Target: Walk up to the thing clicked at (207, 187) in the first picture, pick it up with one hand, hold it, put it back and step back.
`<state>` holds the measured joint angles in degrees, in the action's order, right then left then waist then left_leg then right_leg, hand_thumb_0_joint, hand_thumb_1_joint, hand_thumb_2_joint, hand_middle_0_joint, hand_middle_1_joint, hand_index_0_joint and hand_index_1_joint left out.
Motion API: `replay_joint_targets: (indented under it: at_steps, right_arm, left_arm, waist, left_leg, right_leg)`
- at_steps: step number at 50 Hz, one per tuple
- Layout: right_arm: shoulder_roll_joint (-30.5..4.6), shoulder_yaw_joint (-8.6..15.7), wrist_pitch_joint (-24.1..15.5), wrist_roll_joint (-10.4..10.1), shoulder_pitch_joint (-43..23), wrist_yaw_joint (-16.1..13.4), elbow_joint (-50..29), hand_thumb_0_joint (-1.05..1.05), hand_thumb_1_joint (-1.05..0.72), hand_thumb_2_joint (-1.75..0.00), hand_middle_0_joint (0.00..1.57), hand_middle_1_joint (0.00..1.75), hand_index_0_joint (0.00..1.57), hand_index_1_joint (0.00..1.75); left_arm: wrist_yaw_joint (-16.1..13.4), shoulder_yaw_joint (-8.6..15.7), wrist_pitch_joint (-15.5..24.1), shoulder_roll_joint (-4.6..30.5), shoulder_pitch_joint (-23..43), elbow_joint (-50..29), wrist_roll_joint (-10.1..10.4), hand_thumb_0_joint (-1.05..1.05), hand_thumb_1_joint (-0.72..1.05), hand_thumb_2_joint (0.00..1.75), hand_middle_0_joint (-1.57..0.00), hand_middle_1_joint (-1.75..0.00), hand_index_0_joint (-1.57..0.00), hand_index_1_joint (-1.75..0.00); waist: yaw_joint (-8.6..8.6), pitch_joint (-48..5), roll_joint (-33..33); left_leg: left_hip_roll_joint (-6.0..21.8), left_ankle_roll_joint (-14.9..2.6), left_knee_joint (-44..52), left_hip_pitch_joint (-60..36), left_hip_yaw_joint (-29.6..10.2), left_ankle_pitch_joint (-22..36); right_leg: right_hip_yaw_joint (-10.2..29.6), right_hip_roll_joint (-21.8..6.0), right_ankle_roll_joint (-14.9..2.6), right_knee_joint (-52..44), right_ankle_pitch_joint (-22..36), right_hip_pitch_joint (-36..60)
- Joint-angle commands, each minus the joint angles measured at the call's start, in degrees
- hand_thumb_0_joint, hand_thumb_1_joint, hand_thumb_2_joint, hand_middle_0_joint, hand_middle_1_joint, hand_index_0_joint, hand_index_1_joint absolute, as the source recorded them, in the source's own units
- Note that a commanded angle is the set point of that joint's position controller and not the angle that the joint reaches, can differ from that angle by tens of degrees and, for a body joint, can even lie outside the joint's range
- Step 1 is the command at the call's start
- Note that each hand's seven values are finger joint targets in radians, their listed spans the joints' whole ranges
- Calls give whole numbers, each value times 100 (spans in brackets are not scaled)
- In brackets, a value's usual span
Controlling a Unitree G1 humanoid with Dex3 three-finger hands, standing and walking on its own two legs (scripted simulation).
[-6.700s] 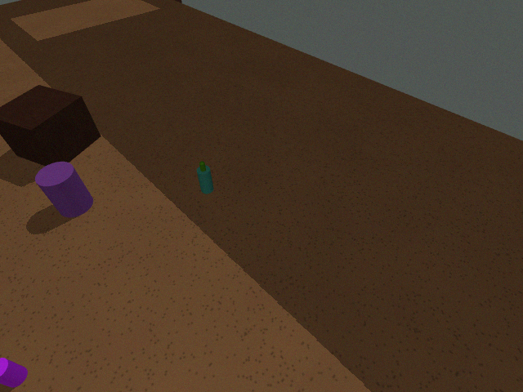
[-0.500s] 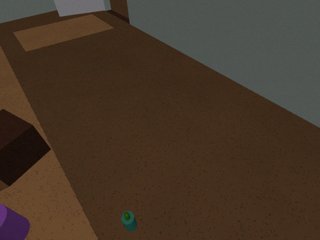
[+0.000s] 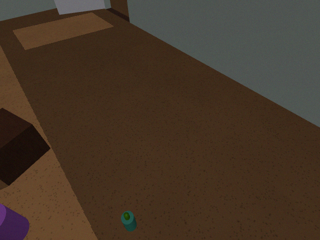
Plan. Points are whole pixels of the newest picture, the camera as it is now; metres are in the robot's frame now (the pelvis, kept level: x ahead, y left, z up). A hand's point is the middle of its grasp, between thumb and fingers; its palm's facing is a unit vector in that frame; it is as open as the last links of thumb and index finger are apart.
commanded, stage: stand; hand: left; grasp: from the side
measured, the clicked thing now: (128, 220) +0.37 +0.21 -0.68
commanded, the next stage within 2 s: go down in 0.70 s
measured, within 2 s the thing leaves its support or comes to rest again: neither
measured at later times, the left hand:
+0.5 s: hand out of the picture +0.08 +0.26 -0.16, palm faces -0.03 -0.94 -0.34, open 7.4 cm
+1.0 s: hand out of the picture +0.14 +0.25 -0.16, palm faces +0.04 -0.95 -0.32, open 9.9 cm
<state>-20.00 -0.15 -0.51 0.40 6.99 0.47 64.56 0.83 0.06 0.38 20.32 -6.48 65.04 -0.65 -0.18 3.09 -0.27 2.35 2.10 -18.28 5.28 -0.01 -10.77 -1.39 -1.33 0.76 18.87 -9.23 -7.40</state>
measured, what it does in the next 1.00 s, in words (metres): stands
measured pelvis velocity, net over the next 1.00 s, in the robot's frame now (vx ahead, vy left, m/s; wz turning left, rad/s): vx -0.01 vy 0.00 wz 0.01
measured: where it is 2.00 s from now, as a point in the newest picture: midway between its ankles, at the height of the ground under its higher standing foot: outside the picture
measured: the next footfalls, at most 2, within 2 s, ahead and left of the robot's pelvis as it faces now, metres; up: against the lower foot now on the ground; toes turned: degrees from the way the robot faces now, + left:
none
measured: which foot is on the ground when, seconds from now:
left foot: down 0.00-1.00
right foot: down 0.00-1.00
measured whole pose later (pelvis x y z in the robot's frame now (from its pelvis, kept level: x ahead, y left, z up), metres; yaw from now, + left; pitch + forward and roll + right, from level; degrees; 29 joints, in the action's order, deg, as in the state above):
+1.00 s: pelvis -0.01 +0.00 -0.01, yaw +0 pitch +4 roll +0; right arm -15.6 0.4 -2.9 -1.8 10.7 -1.9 48.9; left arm 1.4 7.7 1.7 19.6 2.6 61.7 -1.8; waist -1.2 2.7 1.0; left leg 2.2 1.9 -30.6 19.7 -0.7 -15.1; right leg -1.6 -1.6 0.6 30.5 -13.4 -21.4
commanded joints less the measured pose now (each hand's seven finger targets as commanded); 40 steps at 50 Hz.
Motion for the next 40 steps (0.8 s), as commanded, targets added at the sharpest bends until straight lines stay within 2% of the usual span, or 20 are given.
replay_joint_targets:
  at_steps: [1,6,18,26,30,32,39,40]
  right_arm:
    - [-1222,220,-99,14,-187,-73,-336,0,-90,-90,20,30,20,30]
    - [-1238,223,-105,9,-229,-80,-353,0,-90,-90,20,30,20,30]
    - [-1222,226,-85,15,-260,-86,-363,0,-90,-90,20,30,20,30]
    - [-1226,238,-97,11,-261,-76,-384,0,-90,-90,20,30,20,30]
    - [-1250,244,-81,17,-236,-86,-374,0,-90,-90,20,30,20,30]
    - [-1260,245,-89,14,-260,-86,-379,0,-90,-90,20,30,20,30]
    - [-1225,246,-72,26,-223,-81,-368,0,-90,-90,20,30,20,30]
    - [-1233,238,-77,20,-198,-75,-348,0,-93,-92,21,30,20,30]
  left_arm:
    - [-103,252,134,1237,230,-348,11,0,90,90,-20,-30,-20,-30]
    - [-118,253,151,1242,186,-345,11,0,90,90,-20,-30,-20,-30]
    - [-120,251,133,1251,203,-352,8,0,90,90,-20,-30,-20,-30]
    - [-123,255,156,1246,194,-360,3,0,90,90,-20,-30,-20,-30]
    - [-120,249,151,1234,178,-365,-3,0,90,90,-20,-30,-20,-30]
    - [-123,257,144,1243,188,-366,0,0,90,90,-20,-30,-20,-30]
    - [-125,260,125,1270,217,-360,-2,0,90,90,-20,-30,-20,-30]
    - [-115,253,130,1236,190,-354,10,0,82,82,-28,-22,-28,-22]
  waist:
    - [5,-446,17]
    - [20,-526,2]
    - [22,-336,20]
    - [18,-498,12]
    - [13,-434,31]
    - [28,-456,-42]
    - [10,-303,35]
    - [25,-286,-17]
  left_leg:
    - [542,-271,292,98,-405,611]
    - [580,-271,232,-40,-412,897]
    - [549,-261,319,112,-397,546]
    - [567,-278,254,29,-397,801]
    - [548,-280,253,61,-369,653]
    - [560,-281,258,68,-393,761]
    - [534,-265,343,154,-403,397]
    - [519,-258,342,192,-403,343]
  right_leg:
    - [551,-667,-175,-281,756,202]
    - [506,-658,-153,-239,971,231]
    - [525,-655,-158,-306,635,147]
    - [497,-672,-160,-259,887,275]
    - [524,-677,-152,-322,804,211]
    - [503,-674,-162,-265,908,280]
    - [503,-641,-170,-350,401,126]
    - [523,-642,-161,-370,382,125]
